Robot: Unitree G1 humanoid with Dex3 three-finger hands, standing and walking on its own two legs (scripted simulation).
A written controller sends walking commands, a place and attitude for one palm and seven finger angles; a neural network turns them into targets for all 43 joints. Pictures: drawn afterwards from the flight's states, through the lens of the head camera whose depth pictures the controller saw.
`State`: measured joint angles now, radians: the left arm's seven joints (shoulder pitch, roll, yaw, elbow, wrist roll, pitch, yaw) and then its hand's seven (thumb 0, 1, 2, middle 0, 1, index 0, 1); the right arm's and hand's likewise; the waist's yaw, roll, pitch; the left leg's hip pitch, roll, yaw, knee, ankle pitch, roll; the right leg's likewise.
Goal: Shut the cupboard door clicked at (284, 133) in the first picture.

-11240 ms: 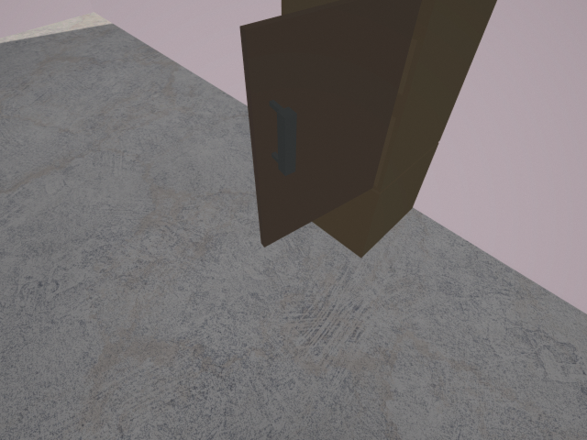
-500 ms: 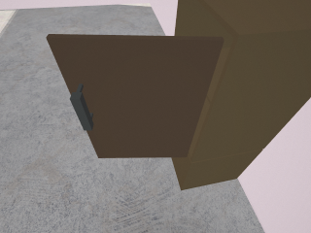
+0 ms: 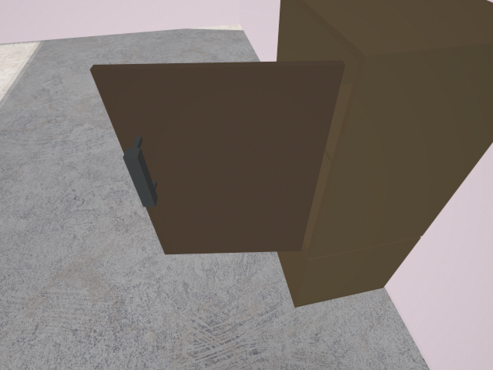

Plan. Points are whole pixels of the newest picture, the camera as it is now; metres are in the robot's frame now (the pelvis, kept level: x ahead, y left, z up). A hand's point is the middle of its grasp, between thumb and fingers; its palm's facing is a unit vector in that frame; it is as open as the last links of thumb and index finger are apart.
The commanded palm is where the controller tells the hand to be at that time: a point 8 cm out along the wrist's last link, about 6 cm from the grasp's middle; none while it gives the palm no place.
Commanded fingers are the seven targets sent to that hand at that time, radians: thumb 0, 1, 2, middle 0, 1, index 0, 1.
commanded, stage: come to a stop and stand still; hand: left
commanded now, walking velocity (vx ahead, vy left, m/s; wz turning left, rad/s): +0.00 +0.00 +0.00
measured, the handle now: (144, 171) +0.47 +0.25 +0.04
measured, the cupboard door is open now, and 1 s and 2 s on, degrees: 79 79 79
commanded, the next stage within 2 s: look again from close up in 1.32 s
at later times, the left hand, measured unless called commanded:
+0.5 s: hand out of the picture -0.02 +0.14 -0.16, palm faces +0.01 -0.98 -0.19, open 7.3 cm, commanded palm none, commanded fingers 0.00 0.90 0.90 -0.20 -0.30 -0.20 -0.30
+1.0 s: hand out of the picture +0.02 +0.13 -0.16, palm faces +0.03 -0.98 -0.20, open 7.3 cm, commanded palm none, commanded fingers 0.00 0.90 0.90 -0.20 -0.30 -0.20 -0.30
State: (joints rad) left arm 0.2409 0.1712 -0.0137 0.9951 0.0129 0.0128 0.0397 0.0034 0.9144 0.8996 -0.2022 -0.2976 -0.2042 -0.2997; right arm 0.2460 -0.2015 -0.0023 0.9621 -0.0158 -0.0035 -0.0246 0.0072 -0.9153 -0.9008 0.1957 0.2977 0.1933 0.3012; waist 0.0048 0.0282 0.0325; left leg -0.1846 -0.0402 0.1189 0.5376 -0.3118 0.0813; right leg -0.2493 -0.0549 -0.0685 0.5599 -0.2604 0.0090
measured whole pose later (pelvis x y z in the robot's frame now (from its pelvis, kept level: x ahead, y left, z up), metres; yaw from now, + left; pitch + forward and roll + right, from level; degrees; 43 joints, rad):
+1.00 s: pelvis +0.03 -0.04 +0.01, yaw +1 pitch -1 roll +1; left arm 0.27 0.15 -0.02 1.12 0.01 -0.02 0.04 0.01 0.93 0.90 -0.20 -0.30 -0.20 -0.30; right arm 0.27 -0.15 0.02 1.14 -0.01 -0.03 -0.03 0.01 -0.92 -0.90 0.20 0.30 0.19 0.30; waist 0.01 0.00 0.04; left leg -0.12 0.00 0.08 0.39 -0.26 0.01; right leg -0.19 0.00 -0.10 0.44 -0.24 -0.05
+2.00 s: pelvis +0.03 -0.06 +0.01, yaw +1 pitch -1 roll +1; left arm 0.29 0.14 -0.01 1.12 0.01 -0.02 0.03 0.01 0.92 0.90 -0.20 -0.30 -0.20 -0.30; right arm 0.29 -0.12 0.02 1.16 -0.01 -0.02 -0.04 0.00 -0.91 -0.90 0.20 0.30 0.19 0.30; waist 0.01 -0.01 0.04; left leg -0.10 0.02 0.07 0.37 -0.26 -0.01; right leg -0.17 0.02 -0.11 0.41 -0.24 -0.06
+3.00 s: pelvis +0.00 -0.02 +0.01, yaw +2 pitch -3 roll +0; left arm 0.29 0.16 -0.03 1.09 0.01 -0.01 0.04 0.01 0.93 0.90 -0.20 -0.30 -0.20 -0.30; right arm 0.28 -0.17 0.01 1.05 -0.01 -0.01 -0.03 0.01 -0.92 -0.90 0.20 0.30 0.19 0.30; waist -0.01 0.01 0.02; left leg -0.16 -0.02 0.07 0.49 -0.28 0.04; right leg -0.20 0.00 -0.02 0.50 -0.25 -0.02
